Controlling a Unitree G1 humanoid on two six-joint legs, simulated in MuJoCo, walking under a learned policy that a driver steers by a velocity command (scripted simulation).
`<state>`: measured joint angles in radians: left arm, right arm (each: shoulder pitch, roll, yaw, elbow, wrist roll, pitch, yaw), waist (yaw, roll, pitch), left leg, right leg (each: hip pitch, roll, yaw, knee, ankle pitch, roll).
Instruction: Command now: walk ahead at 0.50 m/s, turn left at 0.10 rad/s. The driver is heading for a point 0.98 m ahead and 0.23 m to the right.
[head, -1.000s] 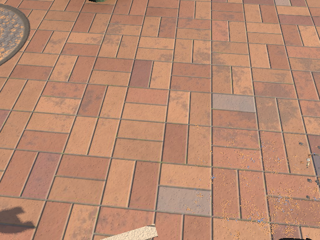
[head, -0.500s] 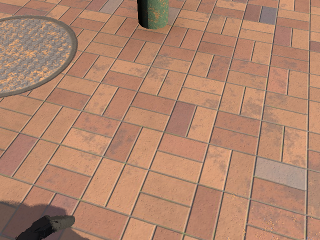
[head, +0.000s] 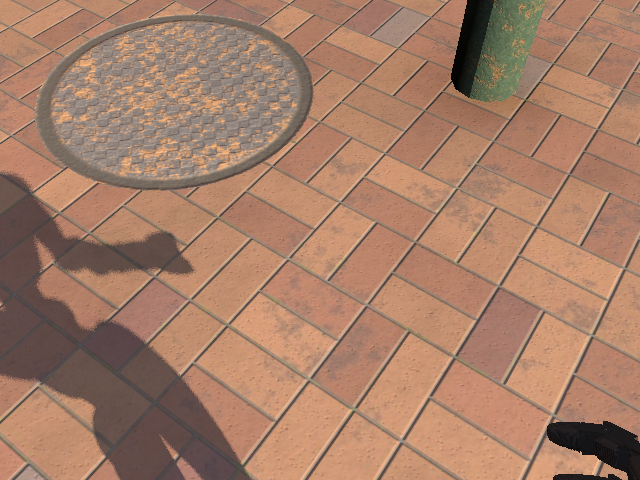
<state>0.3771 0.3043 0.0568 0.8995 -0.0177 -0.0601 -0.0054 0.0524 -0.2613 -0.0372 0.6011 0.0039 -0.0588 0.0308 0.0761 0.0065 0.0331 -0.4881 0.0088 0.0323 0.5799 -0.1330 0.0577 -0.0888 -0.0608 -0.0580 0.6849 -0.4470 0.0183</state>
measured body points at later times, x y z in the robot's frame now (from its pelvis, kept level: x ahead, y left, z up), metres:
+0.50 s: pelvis +0.28 -0.03 +0.00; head +0.31 -0.04 +0.45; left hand +0.49 +0.21 -0.08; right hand +0.27 -0.32 -0.13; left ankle +0.10 +0.10 -0.72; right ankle +0.40 -0.14 -0.73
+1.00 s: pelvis +0.55 -0.01 +0.01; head +0.58 -0.01 +0.46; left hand +0.53 +0.27 -0.13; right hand +0.77 -0.24 -0.07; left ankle +0.69 +0.10 -0.72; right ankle +0.40 -0.14 -0.72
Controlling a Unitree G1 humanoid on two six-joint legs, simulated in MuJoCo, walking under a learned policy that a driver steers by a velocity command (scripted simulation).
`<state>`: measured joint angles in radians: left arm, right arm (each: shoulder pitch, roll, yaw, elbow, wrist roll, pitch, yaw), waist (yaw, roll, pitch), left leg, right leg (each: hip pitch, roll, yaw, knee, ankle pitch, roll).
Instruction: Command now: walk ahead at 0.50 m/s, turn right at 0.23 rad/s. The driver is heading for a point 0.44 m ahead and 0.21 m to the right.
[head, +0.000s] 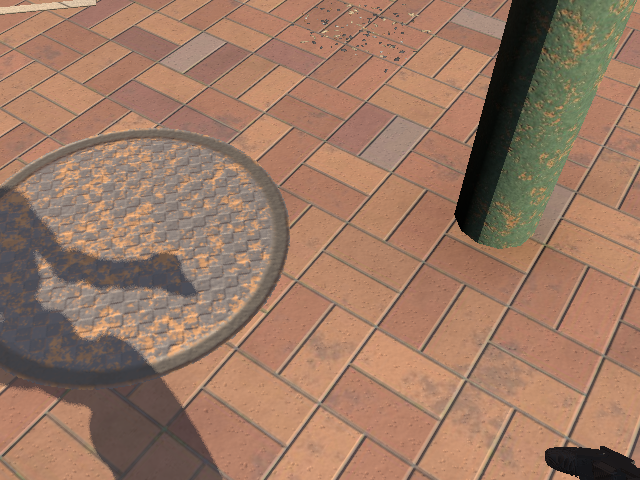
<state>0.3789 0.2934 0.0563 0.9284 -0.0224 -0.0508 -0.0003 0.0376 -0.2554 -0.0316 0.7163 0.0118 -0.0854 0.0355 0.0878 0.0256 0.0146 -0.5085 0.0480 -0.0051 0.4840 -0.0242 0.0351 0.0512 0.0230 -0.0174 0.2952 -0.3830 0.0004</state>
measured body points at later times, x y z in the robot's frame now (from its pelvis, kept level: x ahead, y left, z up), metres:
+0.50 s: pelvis +0.26 -0.01 +0.00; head +0.29 -0.03 +0.45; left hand +0.51 +0.17 -0.09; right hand +0.21 -0.29 -0.13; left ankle +0.14 +0.13 -0.73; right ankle +0.38 -0.17 -0.71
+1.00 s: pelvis +0.46 -0.09 +0.01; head +0.47 -0.10 +0.46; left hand +0.66 +0.11 -0.11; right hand +0.49 -0.38 -0.11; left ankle +0.59 +0.01 -0.72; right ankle +0.38 -0.15 -0.73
